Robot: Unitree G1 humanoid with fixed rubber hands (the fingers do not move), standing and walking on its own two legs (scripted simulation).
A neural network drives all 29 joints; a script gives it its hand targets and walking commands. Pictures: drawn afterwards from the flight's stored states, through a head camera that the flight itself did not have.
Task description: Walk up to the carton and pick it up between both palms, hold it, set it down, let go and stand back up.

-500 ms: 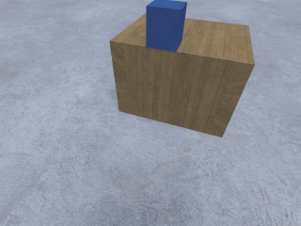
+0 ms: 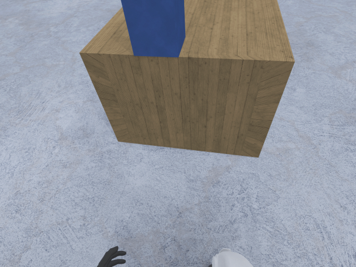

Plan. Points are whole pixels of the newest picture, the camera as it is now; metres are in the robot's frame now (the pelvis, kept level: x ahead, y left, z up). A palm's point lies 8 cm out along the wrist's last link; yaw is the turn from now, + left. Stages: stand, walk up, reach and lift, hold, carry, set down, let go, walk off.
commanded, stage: walk up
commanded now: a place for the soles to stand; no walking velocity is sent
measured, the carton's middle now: (157, 18) +1.09 +0.07 +0.09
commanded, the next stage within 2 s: none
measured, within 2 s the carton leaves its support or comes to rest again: neither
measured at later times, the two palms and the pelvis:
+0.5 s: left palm out of the picture +0.11 +0.28 -0.13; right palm (244, 182) +0.36 -0.16 -0.08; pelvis +0.22 +0.05 +0.01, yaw +9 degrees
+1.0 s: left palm (109, 147) +0.52 +0.24 -0.08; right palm (264, 166) +0.43 -0.25 -0.13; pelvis +0.44 +0.01 +0.02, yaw +1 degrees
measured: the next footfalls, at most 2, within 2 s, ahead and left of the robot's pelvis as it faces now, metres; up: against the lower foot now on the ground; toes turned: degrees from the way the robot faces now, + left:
left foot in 0.44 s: +0.33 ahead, +0.18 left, +0.00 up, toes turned +15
right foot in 0.86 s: +0.54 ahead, -0.10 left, +0.00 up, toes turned -5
